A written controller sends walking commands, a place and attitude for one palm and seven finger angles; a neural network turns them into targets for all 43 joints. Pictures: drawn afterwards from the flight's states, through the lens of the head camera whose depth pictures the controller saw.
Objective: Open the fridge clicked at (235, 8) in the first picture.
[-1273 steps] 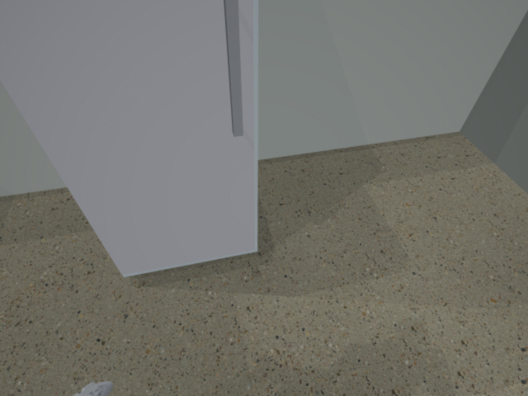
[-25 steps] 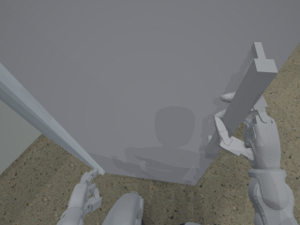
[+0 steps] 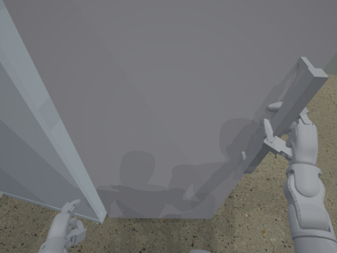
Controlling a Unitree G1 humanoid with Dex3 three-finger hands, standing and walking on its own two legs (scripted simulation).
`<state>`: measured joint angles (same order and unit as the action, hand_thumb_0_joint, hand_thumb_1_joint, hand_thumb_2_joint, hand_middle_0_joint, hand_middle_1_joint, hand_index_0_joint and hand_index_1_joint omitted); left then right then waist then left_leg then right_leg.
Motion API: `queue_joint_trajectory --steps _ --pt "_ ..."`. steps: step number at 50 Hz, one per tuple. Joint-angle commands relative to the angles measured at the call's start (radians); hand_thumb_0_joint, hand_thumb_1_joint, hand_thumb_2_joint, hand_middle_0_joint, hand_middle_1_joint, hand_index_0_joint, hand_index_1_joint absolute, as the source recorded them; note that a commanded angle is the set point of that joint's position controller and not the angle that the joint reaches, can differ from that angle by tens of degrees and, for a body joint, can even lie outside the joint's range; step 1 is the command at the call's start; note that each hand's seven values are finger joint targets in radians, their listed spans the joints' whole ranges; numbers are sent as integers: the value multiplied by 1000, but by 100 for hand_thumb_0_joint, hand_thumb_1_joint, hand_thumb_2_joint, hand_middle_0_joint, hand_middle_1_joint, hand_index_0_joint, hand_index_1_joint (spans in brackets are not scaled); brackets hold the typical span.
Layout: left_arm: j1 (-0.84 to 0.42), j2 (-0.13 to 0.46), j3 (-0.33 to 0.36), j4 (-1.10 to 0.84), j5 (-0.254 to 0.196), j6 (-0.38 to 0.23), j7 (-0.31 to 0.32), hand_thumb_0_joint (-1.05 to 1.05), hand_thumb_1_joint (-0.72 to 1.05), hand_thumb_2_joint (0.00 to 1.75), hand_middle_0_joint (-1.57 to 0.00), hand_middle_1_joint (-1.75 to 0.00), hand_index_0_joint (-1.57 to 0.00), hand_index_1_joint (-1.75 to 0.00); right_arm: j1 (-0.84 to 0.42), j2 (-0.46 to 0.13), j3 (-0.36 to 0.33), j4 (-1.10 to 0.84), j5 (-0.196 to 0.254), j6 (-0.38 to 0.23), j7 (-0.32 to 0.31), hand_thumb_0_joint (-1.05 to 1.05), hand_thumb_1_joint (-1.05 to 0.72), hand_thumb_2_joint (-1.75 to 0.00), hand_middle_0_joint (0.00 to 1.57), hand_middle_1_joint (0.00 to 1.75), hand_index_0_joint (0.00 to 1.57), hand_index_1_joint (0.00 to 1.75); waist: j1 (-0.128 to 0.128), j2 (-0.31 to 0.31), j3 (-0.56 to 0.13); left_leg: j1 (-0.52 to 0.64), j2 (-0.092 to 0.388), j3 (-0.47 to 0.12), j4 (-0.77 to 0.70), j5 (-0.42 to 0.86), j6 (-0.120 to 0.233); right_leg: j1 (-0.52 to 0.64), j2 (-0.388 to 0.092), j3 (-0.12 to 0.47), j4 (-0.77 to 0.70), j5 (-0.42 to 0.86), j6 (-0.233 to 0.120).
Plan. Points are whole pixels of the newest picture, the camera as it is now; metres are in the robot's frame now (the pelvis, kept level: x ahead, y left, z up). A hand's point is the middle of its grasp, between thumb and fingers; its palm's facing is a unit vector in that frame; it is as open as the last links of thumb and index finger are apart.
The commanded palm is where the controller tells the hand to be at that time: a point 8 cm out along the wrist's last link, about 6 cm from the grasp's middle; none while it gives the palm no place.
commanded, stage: stop walking and hold the door back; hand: right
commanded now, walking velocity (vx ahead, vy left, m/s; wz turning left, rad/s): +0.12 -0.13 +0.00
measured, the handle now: (269, 126) +0.37 -0.20 +0.13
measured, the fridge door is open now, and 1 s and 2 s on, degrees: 76 71 70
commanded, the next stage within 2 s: loosen the grip on the handle in 0.66 s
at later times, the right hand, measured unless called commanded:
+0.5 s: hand (264, 122) +0.37 -0.19 +0.15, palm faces +0.12 +0.97 -0.20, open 6.0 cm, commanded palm +0.34 -0.24 +0.13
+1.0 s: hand (269, 123) +0.37 -0.20 +0.15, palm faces +0.13 +0.98 -0.15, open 8.8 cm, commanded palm +0.34 -0.24 +0.13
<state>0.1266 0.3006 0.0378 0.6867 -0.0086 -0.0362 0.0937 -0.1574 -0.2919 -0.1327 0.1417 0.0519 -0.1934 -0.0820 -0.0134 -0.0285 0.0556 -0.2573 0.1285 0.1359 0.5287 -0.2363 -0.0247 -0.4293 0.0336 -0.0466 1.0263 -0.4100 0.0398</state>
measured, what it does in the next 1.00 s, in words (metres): steps on the spot: right foot, then left foot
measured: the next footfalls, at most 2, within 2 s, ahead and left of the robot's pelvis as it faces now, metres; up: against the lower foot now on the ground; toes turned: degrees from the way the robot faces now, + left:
right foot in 0.18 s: -0.02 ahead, -0.14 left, +0.00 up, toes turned -4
left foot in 0.50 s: -0.01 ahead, +0.07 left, +0.00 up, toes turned +7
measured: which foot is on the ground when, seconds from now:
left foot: down 0.00-0.20, up 0.22-0.48, down 0.50-1.00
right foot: up 0.00-0.16, down 0.18-0.54, up 0.56-0.78, down 0.80-1.00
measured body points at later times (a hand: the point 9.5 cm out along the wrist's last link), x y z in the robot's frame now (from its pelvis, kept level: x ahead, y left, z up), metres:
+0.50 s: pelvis -0.06 -0.03 +0.00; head -0.01 -0.02 +0.44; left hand +0.02 +0.20 -0.13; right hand +0.36 -0.24 +0.16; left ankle -0.05 +0.07 -0.74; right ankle -0.06 -0.13 -0.74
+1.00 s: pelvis -0.06 -0.05 -0.01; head -0.06 -0.06 +0.44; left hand +0.08 +0.21 -0.09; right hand +0.36 -0.25 +0.16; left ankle -0.05 +0.07 -0.74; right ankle -0.01 -0.17 -0.74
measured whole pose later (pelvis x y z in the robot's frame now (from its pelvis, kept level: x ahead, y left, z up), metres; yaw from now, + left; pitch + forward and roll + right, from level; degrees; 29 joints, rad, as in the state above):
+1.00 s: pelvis -0.06 -0.05 -0.01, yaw +4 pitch +2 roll +0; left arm 0.23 0.24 0.00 0.63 -0.01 -0.13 0.01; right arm -0.58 -0.27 -0.21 0.66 -0.02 -0.16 -0.08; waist 0.04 0.01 -0.06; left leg -0.37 0.03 0.04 0.64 -0.30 0.00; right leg -0.38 -0.04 -0.07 0.62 -0.26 0.00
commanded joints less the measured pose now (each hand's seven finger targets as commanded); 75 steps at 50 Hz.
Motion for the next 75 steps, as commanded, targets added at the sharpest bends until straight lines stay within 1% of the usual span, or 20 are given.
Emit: queue_joint_trajectory --steps 1,6,8,10,12,14,17,24,26,28,37,38,39,41,44,50,56,58,63,75 --pt "-50 56 3 -147 -5 -28 -3 0 90 90 -20 -30 -20 -30 -479 -240 -155 -36 -4 -42 -47 0 -90 -90 45 140 45 140 -22 263 -205 186 288 -312 -237 255 127 -10 -45 23 -193 -23 -20" --pt "-16 51 3 -135 -5 -11 -11 0 90 90 -20 -30 -20 -30 -640 -266 -163 86 -20 -53 -39 0 -90 -90 45 140 45 140 -18 234 -280 148 224 -260 -238 -54 107 161 -19 -48 -499 -5 -50" --pt "16 65 10 -128 -1 -11 -4 0 90 90 -20 -30 -20 -30 -702 -266 -150 102 -21 -69 -35 0 -90 -90 45 140 45 140 7 62 -310 53 104 -147 -100 -174 48 326 -46 -30 -697 55 -74" --pt "-11 92 11 -173 -8 -28 -4 0 90 90 -20 -30 -20 -30 -791 -146 -45 47 -14 -88 -22 0 -90 -90 45 140 45 140 1 -362 -230 -215 -101 25 239 -252 -8 373 -339 341 -815 14 -194" --pt "18 40 -6 -155 -20 -37 -9 0 90 90 -20 -30 -20 -30 -867 -146 -13 91 -22 -72 -15 0 -90 -90 45 140 45 140 27 -216 -233 -296 -86 -97 455 -264 6 365 -403 450 -812 77 -261" --pt "51 75 8 -138 -28 -42 -2 0 90 90 -20 -30 -20 -30 -854 -145 -12 178 -24 -52 -9 0 -90 -90 45 140 45 140 20 -25 -224 -311 -68 -118 400 -176 -3 398 -384 349 -720 249 -268" --pt "74 81 4 -129 -26 -34 -2 0 90 90 -20 -30 -20 -30 -803 -156 -26 192 -14 -27 7 0 -90 -90 45 140 45 140 11 -45 -256 -222 -99 -58 240 -130 -5 449 -318 193 -658 485 -215" --pt "64 66 -17 -130 -22 -33 -4 0 90 90 -20 -30 -20 -30 -746 -211 -57 135 -12 -26 19 0 -90 -90 45 140 45 140 13 -99 -339 128 -120 -68 -142 48 29 341 -286 130 -485 593 -142" --pt "72 51 -15 -139 -29 -24 -4 0 90 90 -20 -30 -20 -30 -700 -265 -101 126 -20 -24 8 0 -90 -90 45 140 45 140 26 107 -404 410 86 -291 -107 350 121 58 -169 7 -265 363 -65" --pt "80 63 6 -146 -37 -29 -7 0 90 90 -20 -30 -20 -30 -590 -298 -162 181 3 2 7 0 -90 -90 45 140 45 140 1 257 -370 460 239 -416 -112 606 230 -117 -66 69 -23 -148 -24" --pt "19 44 -26 -120 -6 -46 23 0 90 90 -20 -30 -20 -30 -641 -231 -141 127 6 -33 -3 0 -90 -90 45 140 45 140 6 142 -257 197 88 -194 -111 426 121 125 -64 -14 -420 134 -22" --pt "48 79 52 -133 -3 -100 -16 0 90 90 -20 -30 -20 -30 -1298 -732 -456 144 -115 -34 13 0 -90 -90 45 140 45 140 -46 280 -246 278 8 -258 -102 587 86 33 -52 -90 -474 255 -18" --pt "36 78 19 -97 13 -160 -32 0 90 90 -20 -30 -20 -30 -1105 -334 -176 517 -139 51 62 0 -78 -84 45 140 45 140 91 154 -507 130 -100 -109 116 718 88 164 -22 4 -560 597 -75" --pt "134 85 38 -89 -24 -130 -43 0 90 90 -20 -30 -20 -30 -831 -102 -85 290 -47 39 94 0 -54 -73 45 140 45 140 45 -19 -583 -101 -129 -58 65 330 36 431 -65 49 -478 709 -32" --pt "67 84 16 -122 -6 -131 -58 0 90 90 -20 -30 -20 -30 -757 -162 -170 308 8 1 55 0 -17 -55 45 140 45 140 9 -164 -393 -106 -123 -78 9 135 59 315 -44 24 -490 358 -30" --pt "63 82 5 -171 -4 -127 -73 0 90 90 -20 -30 -20 -30 -832 -148 -78 318 -104 -79 -47 0 55 -20 42 137 42 137 55 106 -253 -198 -134 -85 5 -82 44 125 -59 38 -511 101 -63" --pt "81 82 -6 -155 -13 -134 -54 0 90 90 -20 -30 -20 -30 -877 -139 -60 304 -59 -91 -20 0 55 -20 34 127 34 127 49 12 -345 -175 -137 -103 12 -91 48 154 -52 38 -503 63 -59" --pt "99 95 -6 -141 -8 -128 -45 0 90 90 -20 -30 -20 -30 -904 -271 -152 305 -77 -91 -35 0 55 -20 32 123 32 123 47 8 -355 -168 -137 -105 16 -92 47 139 -56 49 -505 57 -61" --pt "117 80 5 -135 1 -139 -44 0 90 90 -20 -30 -20 -30 -882 -166 -89 177 -51 -131 -39 0 55 -20 25 115 25 115 40 -50 -482 -147 -147 -93 44 6 52 240 -64 50 -472 230 -54" --pt "131 89 4 -132 -4 -95 -38 0 90 90 -20 -30 -20 -30 -727 -261 -170 263 -59 -97 -41 0 55 -20 25 115 25 115 23 62 -350 -90 -133 -111 16 50 41 109 -43 16 -468 226 -68"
